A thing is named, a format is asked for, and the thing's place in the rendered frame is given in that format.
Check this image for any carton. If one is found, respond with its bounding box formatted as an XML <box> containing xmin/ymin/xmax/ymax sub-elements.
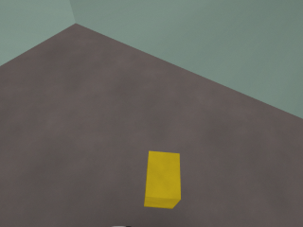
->
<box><xmin>144</xmin><ymin>150</ymin><xmax>181</xmax><ymax>209</ymax></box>

